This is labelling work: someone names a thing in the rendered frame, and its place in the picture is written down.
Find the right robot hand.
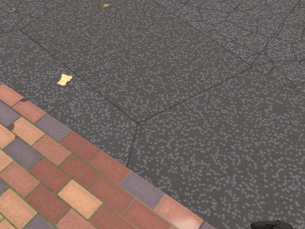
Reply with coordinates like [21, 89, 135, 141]
[251, 219, 295, 229]

